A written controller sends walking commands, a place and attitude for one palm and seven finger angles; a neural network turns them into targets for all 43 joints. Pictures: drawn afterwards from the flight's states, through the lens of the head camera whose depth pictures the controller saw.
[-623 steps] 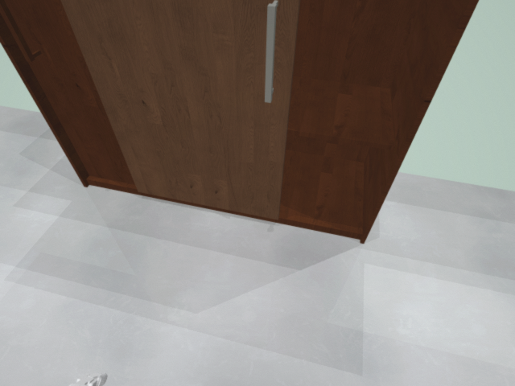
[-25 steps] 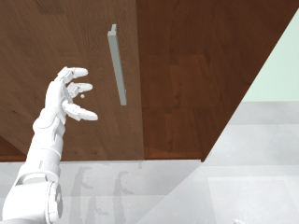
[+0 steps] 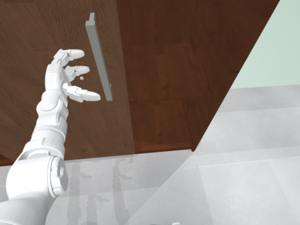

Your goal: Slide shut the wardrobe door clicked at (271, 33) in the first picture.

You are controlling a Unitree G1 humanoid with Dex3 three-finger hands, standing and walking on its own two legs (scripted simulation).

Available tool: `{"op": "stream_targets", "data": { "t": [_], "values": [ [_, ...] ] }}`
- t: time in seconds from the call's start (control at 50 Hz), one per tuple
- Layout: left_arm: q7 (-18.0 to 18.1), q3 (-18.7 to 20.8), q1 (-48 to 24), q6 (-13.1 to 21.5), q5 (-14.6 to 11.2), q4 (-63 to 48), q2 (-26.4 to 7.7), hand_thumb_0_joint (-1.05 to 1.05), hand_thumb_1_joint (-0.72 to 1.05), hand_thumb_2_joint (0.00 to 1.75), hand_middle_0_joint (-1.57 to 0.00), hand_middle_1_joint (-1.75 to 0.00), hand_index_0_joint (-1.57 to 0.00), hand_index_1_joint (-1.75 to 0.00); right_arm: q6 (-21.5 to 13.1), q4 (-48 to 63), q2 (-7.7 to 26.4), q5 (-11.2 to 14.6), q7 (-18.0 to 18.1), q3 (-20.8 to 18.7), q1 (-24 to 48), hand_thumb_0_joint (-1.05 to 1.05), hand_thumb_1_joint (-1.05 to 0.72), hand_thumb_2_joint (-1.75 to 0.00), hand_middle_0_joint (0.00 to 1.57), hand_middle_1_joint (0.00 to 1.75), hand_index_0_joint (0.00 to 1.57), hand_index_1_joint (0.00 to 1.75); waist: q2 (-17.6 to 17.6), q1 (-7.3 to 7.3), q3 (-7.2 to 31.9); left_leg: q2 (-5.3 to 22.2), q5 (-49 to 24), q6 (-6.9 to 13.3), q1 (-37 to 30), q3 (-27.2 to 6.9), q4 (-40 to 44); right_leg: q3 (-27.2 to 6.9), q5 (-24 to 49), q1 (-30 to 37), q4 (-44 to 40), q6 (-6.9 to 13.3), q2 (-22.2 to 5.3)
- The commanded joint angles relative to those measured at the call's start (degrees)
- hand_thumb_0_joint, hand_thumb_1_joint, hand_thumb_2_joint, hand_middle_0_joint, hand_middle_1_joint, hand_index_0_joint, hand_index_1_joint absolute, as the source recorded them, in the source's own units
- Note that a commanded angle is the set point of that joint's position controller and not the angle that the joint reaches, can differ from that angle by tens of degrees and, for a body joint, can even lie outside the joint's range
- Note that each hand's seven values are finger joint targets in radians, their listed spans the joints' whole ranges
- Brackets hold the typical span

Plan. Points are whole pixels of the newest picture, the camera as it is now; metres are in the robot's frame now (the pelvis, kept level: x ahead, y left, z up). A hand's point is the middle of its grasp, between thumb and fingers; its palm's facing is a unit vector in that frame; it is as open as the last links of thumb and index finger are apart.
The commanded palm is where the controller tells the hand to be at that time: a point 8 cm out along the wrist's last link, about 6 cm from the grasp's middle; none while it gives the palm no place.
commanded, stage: move the hooked fingers beside the handle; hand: left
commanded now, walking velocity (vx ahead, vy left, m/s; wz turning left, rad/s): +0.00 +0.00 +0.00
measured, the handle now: (102, 63) +0.55 +0.12 +0.10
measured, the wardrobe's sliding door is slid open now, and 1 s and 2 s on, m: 0.40 0.40 0.40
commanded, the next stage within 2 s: feel for the door with the fingertips in 0.68 s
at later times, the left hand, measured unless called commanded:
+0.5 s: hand (77, 84) +0.45 +0.17 +0.12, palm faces +0.05 -1.00 +0.00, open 14.0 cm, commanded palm +0.43 +0.22 +0.11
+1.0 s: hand (90, 78) +0.48 +0.14 +0.11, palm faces +0.02 -1.00 +0.00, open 14.0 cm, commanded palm +0.45 +0.19 +0.11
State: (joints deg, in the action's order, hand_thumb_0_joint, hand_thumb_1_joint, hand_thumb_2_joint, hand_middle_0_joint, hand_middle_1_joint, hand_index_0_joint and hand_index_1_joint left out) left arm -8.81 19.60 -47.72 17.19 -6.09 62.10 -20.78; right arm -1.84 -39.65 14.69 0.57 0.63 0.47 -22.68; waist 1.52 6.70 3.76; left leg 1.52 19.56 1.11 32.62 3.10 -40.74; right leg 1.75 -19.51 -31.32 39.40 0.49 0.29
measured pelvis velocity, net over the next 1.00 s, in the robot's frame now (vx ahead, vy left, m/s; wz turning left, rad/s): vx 0.00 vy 0.00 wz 0.00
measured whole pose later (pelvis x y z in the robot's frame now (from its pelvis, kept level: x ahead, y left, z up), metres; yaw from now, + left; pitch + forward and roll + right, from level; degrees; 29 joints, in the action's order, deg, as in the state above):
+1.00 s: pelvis +0.00 +0.00 +0.00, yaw +0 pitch +12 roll -1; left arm -6.4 17.2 -46.4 18.5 -6.2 59.5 -18.0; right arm -0.3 -39.3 14.3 0.5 0.2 0.1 -23.7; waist 1.8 6.7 4.3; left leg 1.8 20.6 1.1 33.7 3.1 -42.1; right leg 1.6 -20.3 -32.2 40.3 0.5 0.6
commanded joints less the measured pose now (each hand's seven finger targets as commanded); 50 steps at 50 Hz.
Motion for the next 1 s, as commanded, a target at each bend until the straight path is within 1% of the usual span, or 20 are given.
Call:
{"op": "stream_targets", "data": {
  "t": [0.0, 0.02, 0.08, 0.12, 0.14, 0.16, 0.26, 0.28, 0.4, 0.42, 0.5, 0.56, 0.58, 0.7, 0.74, 0.78, 0.82, 0.84, 0.9, 0.98],
  "values": [
    [0.9, 3.2, -22.2, 5.8, -0.5, -17.2, -15.4, 0.0, -0.5, 0.3, -0.3, -1.2, -0.3, -1.2, -1.0, 6.4, 8.6, 0.0, 0.0, -3.0, -4.5, 0.0, -0.9, -0.9, 0.2, 0.3, 0.2, 0.3, 2.1, -1.8, 25.7, -1.0, -22.5, 0.6, -15.3, -2.7, 2.6, -0.8, 24.0, 10.2, -2.8, 0.5, 1.9],
    [0.9, 4.0, -20.7, 5.8, -0.7, -17.1, -16.1, 0.0, -0.5, 0.3, -0.3, -1.2, -0.3, -1.2, -0.7, 6.5, 8.8, 0.0, 0.0, -3.2, -4.9, 0.0, -0.9, -0.9, 0.2, 0.3, 0.2, 0.3, -0.2, -2.07, 25.9, -0.9, -23.3, 0.7, -15.0, -2.9, 2.5, -0.5, 24.9, 11.2, -2.6, 0.5, 2.0],
    [0.1, 5.3, -18.5, 4.7, -1.4, -17.4, -17.4, 0.0, -0.5, 0.3, -0.3, -1.2, -0.3, -1.2, -0.2, 7.4, 8.9, 0.5, 0.3, -3.2, -4.1, 0.0, -0.9, -0.9, 0.2, 0.3, 0.2, 0.3, -1.2, -2.39, 23.2, -1.1, -20.8, 1.0, -12.3, -1.8, 3.4, -1.0, 25.7, 13.1, -3.5, 0.3, 1.9],
    [-0.5, 3.3, -17.6, 3.8, -1.4, -18.2, -15.5, 0.0, -0.5, 0.3, -0.3, -1.2, -0.3, -1.2, 0.3, 7.9, 8.7, 0.9, 0.5, -3.0, -3.5, 0.0, -0.9, -0.9, 0.2, 0.3, 0.2, 0.3, 1.0, -2.01, 21.5, -1.2, -19.8, 1.1, -12.7, -1.5, 3.5, -0.9, 24.9, 12.4, -3.9, 0.6, 1.9],
    [-0.9, 0.6, -19.1, 3.5, -1.3, -18.1, -12.6, 0.0, -0.5, 0.3, -0.3, -1.2, -0.3, -1.2, 0.2, 7.7, 8.2, 1.1, 0.5, -2.8, -2.9, 0.0, -0.9, -0.9, 0.2, 0.3, 0.2, 0.3, 2.2, -0.9, 19.5, -1.1, -18.9, 1.0, -13.2, -1.6, 3.7, -0.7, 23.6, 10.2, -4.4, 0.4, 1.9],
    [-1.0, 0.2, -20.0, 3.5, -1.7, -18.8, -11.8, 0.0, -0.5, 0.3, -0.3, -1.2, -0.3, -1.2, 0.2, 7.5, 8.3, 1.0, 0.5, -3.0, -3.1, 0.0, -0.9, -0.9, 0.2, 0.3, 0.2, 0.3, 1.4, -0.61, 19.2, -1.0, -18.3, 1.1, -13.8, -1.7, 3.7, -0.6, 22.6, 9.2, -4.8, 0.4, 2.0],
    [-1.2, 0.1, -21.6, 3.6, -2.9, -18.9, -11.9, 0.0, -0.5, 0.3, -0.3, -1.2, -0.3, -1.2, -0.1, 6.7, 8.7, 1.2, 1.0, -3.1, -2.8, 0.0, -0.9, -0.9, 0.2, 0.3, 0.2, 0.3, 0.6, -0.08, 19.5, -1.1, -15.9, 1.1, -14.5, -2.3, 3.9, -0.8, 20.3, 9.1, -5.4, 0.4, 1.9],
    [-1.2, -1.2, -22.9, 3.8, -3.1, -19.0, -10.3, 0.0, -0.5, 0.3, -0.3, -1.2, -0.3, -1.2, -0.3, 6.5, 8.5, 1.2, 1.1, -3.1, -2.6, 0.0, -0.9, -0.9, 0.2, 0.3, 0.2, 0.3, 0.5, 0.43, 19.8, -1.2, -15.7, 1.1, -15.0, -2.3, 3.8, -0.9, 20.2, 8.7, -5.5, 0.3, 1.9],
    [-0.5, -1.4, -25.5, 4.0, -1.9, -14.3, -11.2, 0.0, -0.5, 0.3, -0.3, -1.2, -0.3, -1.2, -0.8, 5.7, 8.7, 1.0, 1.1, -2.5, -2.2, 0.0, -0.9, -0.9, 0.2, 0.3, 0.2, 0.3, 0.1, 0.81, 16.4, -1.4, -11.3, 1.0, -12.3, -2.8, 3.9, -0.9, 15.8, 6.1, -5.5, 0.3, 1.5],
    [-0.3, 0.0, -25.6, 3.9, -1.7, -12.8, -12.9, 0.0, -0.5, 0.3, -0.3, -1.2, -0.3, -1.2, -0.7, 5.6, 9.0, 0.9, 1.2, -2.5, -2.5, 0.0, -0.9, -0.9, 0.2, 0.3, 0.2, 0.3, -1.3, 0.65, 16.1, -1.5, -10.5, 1.2, -11.6, -2.9, 3.7, -1.1, 15.1, 6.3, -5.5, 0.3, 1.5],
    [-0.2, -0.3, -27.7, 5.1, -1.2, -14.3, -13.1, 0.0, -0.5, 0.3, -0.3, -1.2, -0.3, -1.2, -1.1, 6.2, 8.6, 0.8, 1.3, -2.3, -2.0, 0.0, -0.9, -0.9, 0.2, 0.3, 0.2, 0.3, 2.8, 0.26, 20.5, -1.6, -12.8, 0.8, -13.6, -3.1, 3.1, -1.2, 16.6, 6.7, -4.2, 0.5, 1.3],
    [-0.1, -0.4, -28.7, 6.1, -1.3, -15.3, -12.8, 0.0, -0.5, 0.3, -0.3, -1.2, -0.3, -1.2, -1.3, 6.2, 8.7, 0.6, 0.9, -2.4, -2.5, 0.0, -0.9, -0.9, 0.2, 0.3, 0.2, 0.3, 3.5, 0.31, 22.9, -1.1, -15.3, 0.5, -16.0, -3.9, 2.6, -0.6, 17.2, 5.5, -3.4, 0.6, 1.7],
    [0.0, 0.2, -27.0, 5.9, -1.6, -14.0, -12.7, 0.0, -0.5, 0.3, -0.3, -1.2, -0.3, -1.2, -1.3, 6.2, 8.8, 0.6, 0.9, -2.5, -2.7, 0.0, -0.9, -0.9, 0.2, 0.3, 0.2, 0.3, 1.8, -0.01, 23.2, -1.1, -15.8, 0.5, -15.7, -3.9, 2.5, -0.6, 17.8, 6.2, -3.3, 0.5, 1.9],
    [0.2, -1.0, -27.5, 3.7, -1.1, -9.1, -11.4, 0.0, -0.5, 0.3, -0.3, -1.2, -0.3, -1.2, -0.7, 5.6, 9.3, 0.6, 0.9, -2.6, -4.2, 0.0, -0.9, -0.9, 0.2, 0.3, 0.2, 0.3, -1.1, 1.32, 18.0, -0.9, -13.3, 0.7, -11.7, -3.7, 3.0, -0.2, 15.9, 3.8, -3.8, 0.2, 1.9],
    [0.5, 0.8, -27.7, 4.2, -0.9, -11.3, -13.5, 0.0, -0.5, 0.3, -0.3, -1.2, -0.3, -1.2, -0.6, 6.1, 9.4, 0.3, 0.9, -2.8, -4.6, 0.0, -0.9, -0.9, 0.2, 0.3, 0.2, 0.3, 0.3, 0.56, 21.8, -1.1, -15.2, 0.7, -13.0, -3.5, 2.6, -0.5, 17.5, 5.5, -3.3, 0.3, 1.9],
    [0.7, -0.1, -27.5, 5.3, -1.3, -14.6, -11.5, 0.0, -0.5, 0.3, -0.3, -1.2, -0.3, -1.2, -0.7, 6.4, 8.8, 0.3, 0.6, -2.8, -4.5, 0.0, -0.9, -0.9, 0.2, 0.3, 0.2, 0.3, 3.4, -0.08, 24.8, -1.0, -18.4, 0.4, -15.8, -3.4, 2.1, -0.4, 19.4, 5.8, -2.8, 0.5, 2.0],
    [1.1, -1.1, -27.5, 5.9, -1.4, -15.1, -10.2, 0.0, -0.5, 0.3, -0.3, -1.2, -0.3, -1.2, -0.6, 5.9, 8.6, 0.1, 0.4, -2.9, -5.0, 0.0, -0.9, -0.9, 0.2, 0.3, 0.2, 0.3, 1.6, 0.55, 24.6, -0.8, -19.9, 0.5, -16.4, -3.8, 1.5, 0.0, 20.1, 5.2, -2.6, 0.5, 2.3],
    [1.4, -0.5, -27.3, 6.2, -1.3, -15.9, -10.8, 0.0, -0.5, 0.3, -0.3, -1.2, -0.3, -1.2, -0.6, 5.8, 8.7, 0.0, 0.2, -3.1, -5.1, 0.0, -0.9, -0.9, 0.2, 0.3, 0.2, 0.3, 2.5, 0.2, 24.5, -0.6, -20.4, 0.3, -16.3, -3.8, 1.6, 0.0, 20.3, 5.2, -2.5, 0.5, 2.4],
    [2.3, -1.7, -26.7, 5.6, -1.0, -15.6, -8.7, 0.0, -0.5, 0.3, -0.3, -1.2, -0.3, -1.2, -0.4, 5.4, 8.6, 0.0, 0.0, -3.3, -5.2, 0.0, -0.9, -0.9, 0.2, 0.3, 0.2, 0.3, 1.3, 0.71, 23.8, -0.6, -20.0, 0.4, -15.9, -3.6, 1.7, 0.1, 20.2, 4.9, -2.7, 0.3, 2.4],
    [3.8, -0.8, -22.9, 4.0, -0.7, -16.3, -8.8, 0.0, -0.5, 0.3, -0.3, -1.2, -0.3, -1.2, 0.0, 6.1, 8.5, 0.0, -0.4, -3.3, -5.1, 0.0, -0.9, -0.9, 0.2, 0.3, 0.2, 0.3, 1.6, -0.75, 23.3, -0.7, -21.4, 0.3, -15.0, -3.1, 2.0, 0.2, 21.9, 6.5, -2.7, 0.5, 2.4]
  ]
}}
